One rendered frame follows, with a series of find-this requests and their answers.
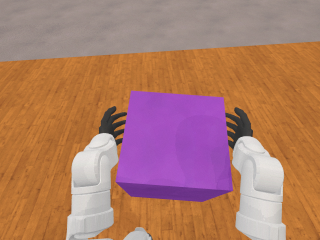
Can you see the right robot forearm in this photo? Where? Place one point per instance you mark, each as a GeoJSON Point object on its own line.
{"type": "Point", "coordinates": [261, 187]}

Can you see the robot left hand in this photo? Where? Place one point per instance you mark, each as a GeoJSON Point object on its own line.
{"type": "Point", "coordinates": [107, 125]}

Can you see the left robot forearm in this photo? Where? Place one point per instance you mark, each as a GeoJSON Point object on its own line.
{"type": "Point", "coordinates": [91, 210]}

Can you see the carton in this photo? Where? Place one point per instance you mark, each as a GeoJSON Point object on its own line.
{"type": "Point", "coordinates": [175, 147]}

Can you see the left robot shin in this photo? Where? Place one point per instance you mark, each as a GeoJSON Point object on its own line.
{"type": "Point", "coordinates": [140, 229]}

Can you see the robot right hand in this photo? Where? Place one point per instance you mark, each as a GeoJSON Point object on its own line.
{"type": "Point", "coordinates": [243, 129]}

